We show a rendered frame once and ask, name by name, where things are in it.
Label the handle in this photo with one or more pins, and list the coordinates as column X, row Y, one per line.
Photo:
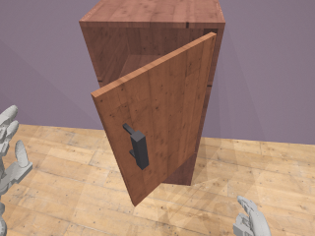
column 139, row 144

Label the robot left hand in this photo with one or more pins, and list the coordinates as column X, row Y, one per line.
column 19, row 169

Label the robot right hand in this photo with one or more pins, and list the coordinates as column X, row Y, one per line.
column 254, row 225

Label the cupboard door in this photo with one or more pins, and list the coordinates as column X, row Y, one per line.
column 163, row 100

